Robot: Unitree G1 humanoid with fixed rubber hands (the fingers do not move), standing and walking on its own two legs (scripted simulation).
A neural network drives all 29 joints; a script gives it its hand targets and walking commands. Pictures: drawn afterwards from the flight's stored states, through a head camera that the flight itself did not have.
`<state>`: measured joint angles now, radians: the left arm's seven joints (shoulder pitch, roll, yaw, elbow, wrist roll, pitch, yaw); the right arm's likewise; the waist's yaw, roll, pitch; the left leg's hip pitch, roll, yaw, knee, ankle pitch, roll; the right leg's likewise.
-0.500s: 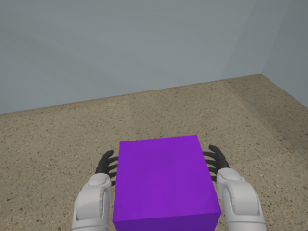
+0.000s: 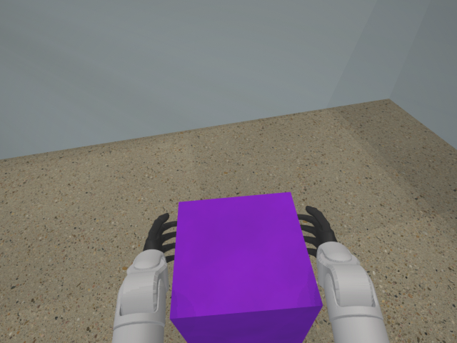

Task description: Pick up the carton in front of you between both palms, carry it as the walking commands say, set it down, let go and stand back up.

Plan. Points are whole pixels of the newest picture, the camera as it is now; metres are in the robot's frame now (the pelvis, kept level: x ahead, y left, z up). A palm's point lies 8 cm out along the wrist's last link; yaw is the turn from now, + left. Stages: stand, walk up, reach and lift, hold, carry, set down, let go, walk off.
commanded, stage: carry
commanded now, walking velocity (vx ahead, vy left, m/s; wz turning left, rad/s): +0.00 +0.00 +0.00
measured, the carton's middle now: (241, 277) +0.28 +0.00 -0.04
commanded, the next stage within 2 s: hold in 0.22 s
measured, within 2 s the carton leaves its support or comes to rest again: neither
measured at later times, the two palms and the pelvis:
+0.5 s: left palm (173, 258) +0.28 +0.12 +0.04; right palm (352, 272) +0.24 -0.18 +0.04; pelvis -0.01 +0.01 +0.01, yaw -7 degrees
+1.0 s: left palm (156, 252) +0.29 +0.15 +0.04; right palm (331, 273) +0.24 -0.14 +0.05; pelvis -0.05 +0.07 +0.00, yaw -11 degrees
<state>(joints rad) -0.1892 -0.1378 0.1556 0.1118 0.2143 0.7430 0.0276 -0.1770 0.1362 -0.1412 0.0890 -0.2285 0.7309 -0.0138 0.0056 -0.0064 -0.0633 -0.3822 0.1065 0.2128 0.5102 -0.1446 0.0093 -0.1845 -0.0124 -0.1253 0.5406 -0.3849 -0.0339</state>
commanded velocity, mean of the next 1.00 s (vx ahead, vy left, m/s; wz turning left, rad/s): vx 0.00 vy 0.00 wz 0.00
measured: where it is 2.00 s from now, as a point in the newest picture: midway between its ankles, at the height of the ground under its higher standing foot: outside the picture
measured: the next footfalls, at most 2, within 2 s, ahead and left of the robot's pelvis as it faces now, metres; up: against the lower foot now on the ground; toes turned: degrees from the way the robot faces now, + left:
none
